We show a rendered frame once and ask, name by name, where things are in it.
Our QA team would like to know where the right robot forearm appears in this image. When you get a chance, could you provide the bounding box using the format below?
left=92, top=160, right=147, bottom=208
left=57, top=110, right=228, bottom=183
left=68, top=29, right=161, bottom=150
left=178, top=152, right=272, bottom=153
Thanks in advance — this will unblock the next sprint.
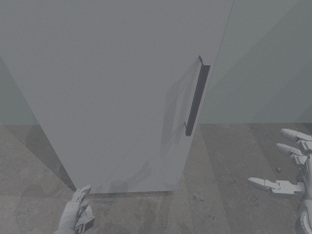
left=294, top=199, right=312, bottom=234

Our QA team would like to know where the handle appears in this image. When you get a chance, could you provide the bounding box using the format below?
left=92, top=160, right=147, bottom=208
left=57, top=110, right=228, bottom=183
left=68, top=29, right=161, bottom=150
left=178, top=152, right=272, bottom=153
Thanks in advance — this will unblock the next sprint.
left=184, top=55, right=211, bottom=137

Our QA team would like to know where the robot left hand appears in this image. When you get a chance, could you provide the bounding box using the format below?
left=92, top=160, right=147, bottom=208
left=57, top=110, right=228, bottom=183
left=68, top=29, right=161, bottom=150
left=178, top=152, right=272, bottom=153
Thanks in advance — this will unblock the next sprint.
left=57, top=184, right=96, bottom=234

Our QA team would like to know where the fridge door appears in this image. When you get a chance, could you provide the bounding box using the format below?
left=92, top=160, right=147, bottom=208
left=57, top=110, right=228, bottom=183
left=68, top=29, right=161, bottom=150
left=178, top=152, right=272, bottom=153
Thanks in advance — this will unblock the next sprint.
left=0, top=0, right=234, bottom=194

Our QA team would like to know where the robot right hand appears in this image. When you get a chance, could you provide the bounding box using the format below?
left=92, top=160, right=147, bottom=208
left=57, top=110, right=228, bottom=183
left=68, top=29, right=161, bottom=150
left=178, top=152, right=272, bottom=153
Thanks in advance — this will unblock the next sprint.
left=247, top=129, right=312, bottom=202

